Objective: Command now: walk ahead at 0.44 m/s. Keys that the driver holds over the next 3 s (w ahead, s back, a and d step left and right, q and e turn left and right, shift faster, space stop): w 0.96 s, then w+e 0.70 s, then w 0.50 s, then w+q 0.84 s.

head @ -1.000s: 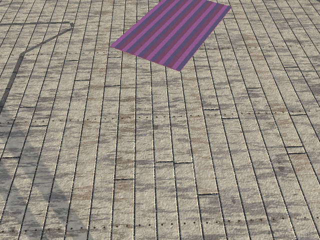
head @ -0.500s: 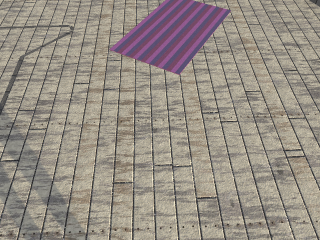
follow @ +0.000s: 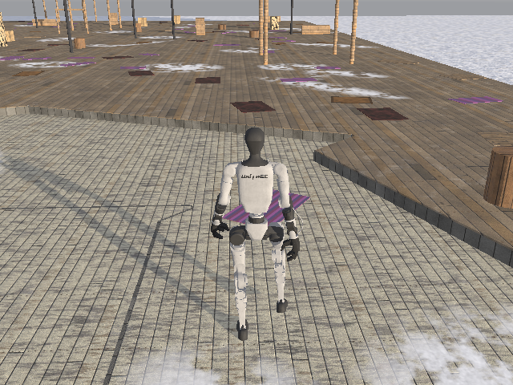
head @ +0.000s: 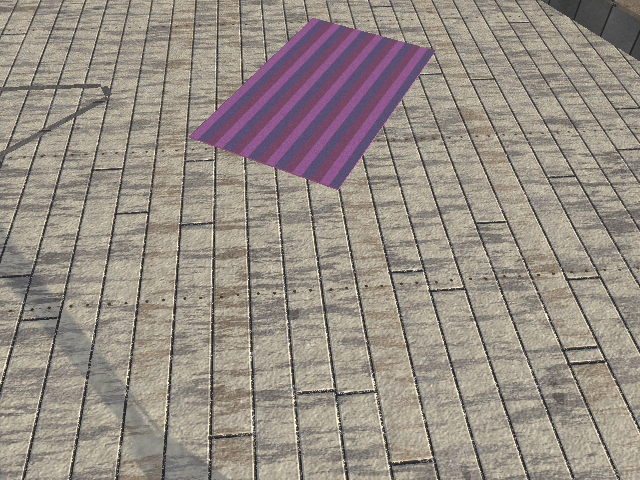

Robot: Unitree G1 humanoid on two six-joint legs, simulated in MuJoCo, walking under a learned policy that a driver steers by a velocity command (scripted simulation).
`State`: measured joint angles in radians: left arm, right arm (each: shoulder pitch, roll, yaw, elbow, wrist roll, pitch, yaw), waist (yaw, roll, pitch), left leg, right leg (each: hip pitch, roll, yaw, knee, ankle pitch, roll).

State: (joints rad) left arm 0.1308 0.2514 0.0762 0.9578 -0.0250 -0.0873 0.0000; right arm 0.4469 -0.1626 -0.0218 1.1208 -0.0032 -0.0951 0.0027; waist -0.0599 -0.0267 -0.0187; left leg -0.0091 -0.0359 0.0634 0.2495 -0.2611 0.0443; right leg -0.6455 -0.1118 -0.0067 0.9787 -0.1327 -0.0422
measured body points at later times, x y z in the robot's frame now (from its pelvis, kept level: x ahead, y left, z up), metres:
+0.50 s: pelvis +0.29 -0.07 +0.00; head +0.30 -0.08 +0.45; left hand +0.30 +0.19 -0.14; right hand +0.41 -0.34 -0.13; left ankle +0.37 +0.11 -0.66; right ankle +0.30 -0.15 -0.75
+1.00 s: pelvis +0.59 +0.00 +0.00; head +0.61 +0.01 +0.44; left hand +0.67 +0.27 -0.14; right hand +0.65 -0.26 -0.13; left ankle +0.62 +0.08 -0.75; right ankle +0.56 -0.15 -0.66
